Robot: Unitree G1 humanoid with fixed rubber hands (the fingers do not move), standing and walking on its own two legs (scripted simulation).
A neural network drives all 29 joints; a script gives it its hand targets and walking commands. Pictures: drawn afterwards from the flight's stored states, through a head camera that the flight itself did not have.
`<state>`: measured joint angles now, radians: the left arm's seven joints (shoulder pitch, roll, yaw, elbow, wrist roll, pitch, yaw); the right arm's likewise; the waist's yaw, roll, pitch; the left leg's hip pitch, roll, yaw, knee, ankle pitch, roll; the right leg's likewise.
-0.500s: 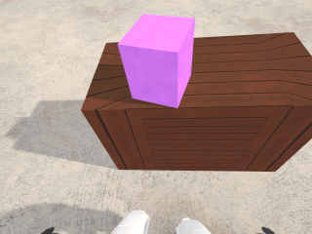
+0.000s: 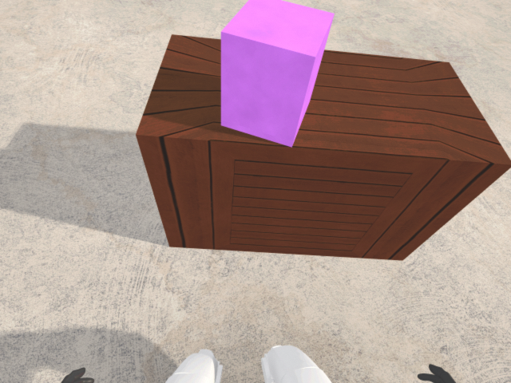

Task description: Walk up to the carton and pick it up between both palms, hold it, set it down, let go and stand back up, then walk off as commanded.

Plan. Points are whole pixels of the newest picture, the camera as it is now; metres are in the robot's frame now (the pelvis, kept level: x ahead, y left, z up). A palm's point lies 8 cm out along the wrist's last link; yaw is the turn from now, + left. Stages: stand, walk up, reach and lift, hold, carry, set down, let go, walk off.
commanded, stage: walk off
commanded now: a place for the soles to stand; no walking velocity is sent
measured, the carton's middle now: (273, 73) +0.80 -0.07 +0.02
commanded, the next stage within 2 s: stand in 1.04 s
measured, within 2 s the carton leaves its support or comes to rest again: neither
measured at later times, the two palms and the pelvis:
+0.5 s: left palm out of the picture -0.02 +0.29 -0.09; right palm out of the picture +0.00 -0.32 -0.13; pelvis -0.11 -0.01 -0.01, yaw +1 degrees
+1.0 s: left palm out of the picture -0.11 +0.30 -0.09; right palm out of the picture -0.10 -0.32 -0.11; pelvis -0.19 -0.01 +0.00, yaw -1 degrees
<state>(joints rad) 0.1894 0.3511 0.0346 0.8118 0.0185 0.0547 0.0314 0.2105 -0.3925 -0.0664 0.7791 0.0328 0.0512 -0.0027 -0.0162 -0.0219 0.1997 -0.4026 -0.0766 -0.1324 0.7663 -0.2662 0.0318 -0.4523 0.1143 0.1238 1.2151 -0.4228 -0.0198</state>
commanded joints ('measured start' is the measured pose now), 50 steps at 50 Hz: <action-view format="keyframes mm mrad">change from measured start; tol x32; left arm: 1 74 239 106 -45 -14 -26 11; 50 -34 276 101 -36 -9 -111 3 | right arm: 1 -14 -225 -83 -107 -67 -12 -12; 50 4 -198 -68 6 -33 -34 1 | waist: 1 -23 228 -212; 10 53 -258 -86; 27 -36 -183 -202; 29 -43 218 -157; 50 -3 -106 -87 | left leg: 1 208 281 -325 -305 31 204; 7 1 253 -248 -290 -96 145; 14 -151 -80 -141 626 -183 -13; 27 240 6 98 -110 -179 12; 31 -108 366 -578 -493 -247 162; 50 14 25 -41 261 -252 -14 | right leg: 1 -56 1 15 -93 -135 21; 8 346 -77 -44 -680 -40 -48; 11 -112 -463 694 -948 -65 -175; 27 8 -298 319 -694 329 -136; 29 -204 4 43 -284 -181 -15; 34 -64 37 82 114 -65 30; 44 413 -109 29 -726 -110 -50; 46 79 -414 593 -974 -322 -152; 50 16 -319 442 -872 -153 -173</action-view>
